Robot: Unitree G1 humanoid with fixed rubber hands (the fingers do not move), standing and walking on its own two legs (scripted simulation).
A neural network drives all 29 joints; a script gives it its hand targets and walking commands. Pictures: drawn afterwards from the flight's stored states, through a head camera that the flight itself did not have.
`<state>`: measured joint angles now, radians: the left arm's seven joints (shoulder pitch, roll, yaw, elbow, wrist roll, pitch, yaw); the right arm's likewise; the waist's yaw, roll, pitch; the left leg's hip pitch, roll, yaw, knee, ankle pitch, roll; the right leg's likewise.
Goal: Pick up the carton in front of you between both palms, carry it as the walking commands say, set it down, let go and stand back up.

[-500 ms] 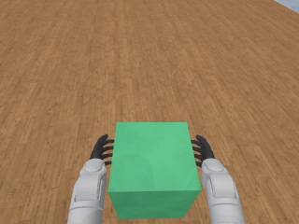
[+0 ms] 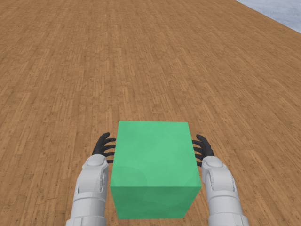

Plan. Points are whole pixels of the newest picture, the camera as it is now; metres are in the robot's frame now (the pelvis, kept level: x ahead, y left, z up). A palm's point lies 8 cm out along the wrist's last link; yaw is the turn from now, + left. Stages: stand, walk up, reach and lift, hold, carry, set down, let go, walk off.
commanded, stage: hold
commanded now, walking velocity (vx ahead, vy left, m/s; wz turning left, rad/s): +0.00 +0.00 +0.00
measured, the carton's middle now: (152, 171) +0.30 +0.00 -0.05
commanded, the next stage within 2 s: set down in 0.26 s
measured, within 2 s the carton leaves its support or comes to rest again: neither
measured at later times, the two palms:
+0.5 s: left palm (102, 152) +0.32 +0.15 +0.02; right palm (204, 154) +0.32 -0.15 +0.03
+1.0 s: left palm (104, 171) +0.36 +0.17 -0.18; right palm (181, 169) +0.37 -0.13 -0.17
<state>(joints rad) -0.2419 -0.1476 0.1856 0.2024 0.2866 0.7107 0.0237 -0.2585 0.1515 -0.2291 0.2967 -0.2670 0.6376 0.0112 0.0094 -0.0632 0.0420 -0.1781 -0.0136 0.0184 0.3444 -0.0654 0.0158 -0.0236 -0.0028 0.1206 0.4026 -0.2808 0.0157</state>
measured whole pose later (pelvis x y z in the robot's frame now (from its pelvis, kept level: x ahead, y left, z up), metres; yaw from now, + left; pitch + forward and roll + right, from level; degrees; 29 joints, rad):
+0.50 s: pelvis +0.01 -0.01 +0.00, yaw -1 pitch -4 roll +1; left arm -0.38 -0.18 0.34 0.37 0.37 0.64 -0.01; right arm -0.39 0.19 -0.35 0.45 -0.35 0.58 0.01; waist 0.02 -0.07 0.04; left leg -0.23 -0.02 0.00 0.40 -0.11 0.01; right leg -0.08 0.01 0.15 0.47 -0.32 0.02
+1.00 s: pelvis -0.03 -0.02 -0.09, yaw -2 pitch +33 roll -2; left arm -0.63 -0.06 0.41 0.49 0.24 0.18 -0.03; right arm -0.62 0.15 -0.33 0.54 -0.15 0.13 -0.11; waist 0.06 -0.07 -0.06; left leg -1.33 -0.01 -0.11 0.95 -0.20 -0.05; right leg -1.18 0.12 0.10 1.05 -0.44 0.02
